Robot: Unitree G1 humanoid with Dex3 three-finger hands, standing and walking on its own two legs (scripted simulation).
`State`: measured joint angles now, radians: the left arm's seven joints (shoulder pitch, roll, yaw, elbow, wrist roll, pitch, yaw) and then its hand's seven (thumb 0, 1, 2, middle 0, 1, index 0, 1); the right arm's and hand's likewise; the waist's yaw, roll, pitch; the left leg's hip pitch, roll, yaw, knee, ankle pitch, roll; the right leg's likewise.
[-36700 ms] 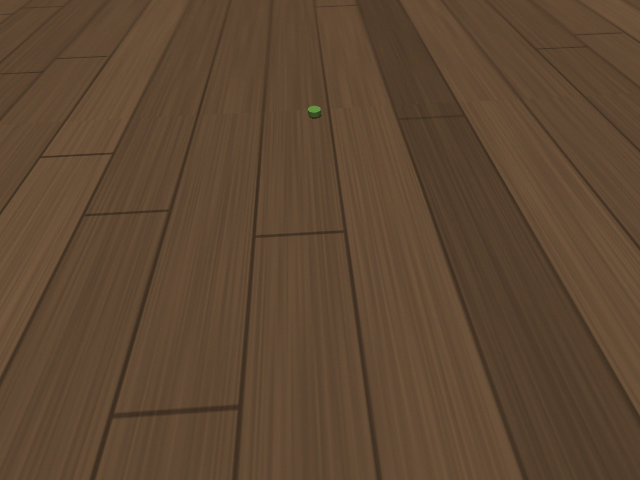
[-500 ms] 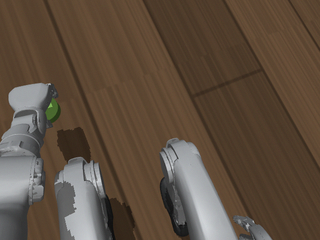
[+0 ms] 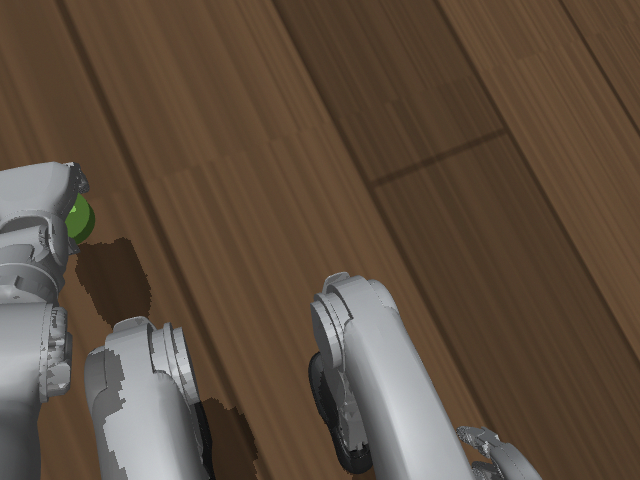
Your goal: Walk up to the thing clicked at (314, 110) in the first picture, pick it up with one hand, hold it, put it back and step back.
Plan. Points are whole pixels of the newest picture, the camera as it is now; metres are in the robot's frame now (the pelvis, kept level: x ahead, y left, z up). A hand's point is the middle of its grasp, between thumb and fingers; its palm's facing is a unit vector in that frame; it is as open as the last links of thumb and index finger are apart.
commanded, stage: lower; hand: left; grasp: from above
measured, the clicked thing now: (59, 217) +0.48 +0.27 -0.21
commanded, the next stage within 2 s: rest in 0.22 s
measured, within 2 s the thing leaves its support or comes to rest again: rests again in 1.12 s
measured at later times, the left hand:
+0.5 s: hand (77, 226) +0.47 +0.26 -0.23, palm faces -0.45 -0.10 -0.89, open 9.5 cm
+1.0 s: hand (91, 231) +0.47 +0.25 -0.27, palm faces -0.44 -0.11 -0.89, open 9.5 cm
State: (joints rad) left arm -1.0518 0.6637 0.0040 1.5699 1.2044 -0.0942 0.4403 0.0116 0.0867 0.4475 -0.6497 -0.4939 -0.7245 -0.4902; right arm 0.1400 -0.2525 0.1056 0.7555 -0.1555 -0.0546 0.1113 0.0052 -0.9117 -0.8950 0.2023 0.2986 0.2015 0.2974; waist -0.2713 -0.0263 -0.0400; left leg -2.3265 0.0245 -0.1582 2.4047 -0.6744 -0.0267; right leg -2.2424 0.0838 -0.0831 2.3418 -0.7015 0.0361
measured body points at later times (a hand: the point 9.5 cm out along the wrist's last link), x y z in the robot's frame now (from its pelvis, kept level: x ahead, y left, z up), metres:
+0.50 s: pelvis +0.00 +0.00 -0.02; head +0.27 +0.07 +0.33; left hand +0.49 +0.26 -0.18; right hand +0.03 -0.26 -0.12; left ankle +0.08 +0.13 -0.30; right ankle +0.09 -0.12 -0.30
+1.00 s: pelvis +0.00 +0.01 -0.03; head +0.28 +0.10 +0.32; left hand +0.49 +0.25 -0.22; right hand +0.03 -0.25 -0.10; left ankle +0.08 +0.13 -0.30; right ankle +0.09 -0.12 -0.30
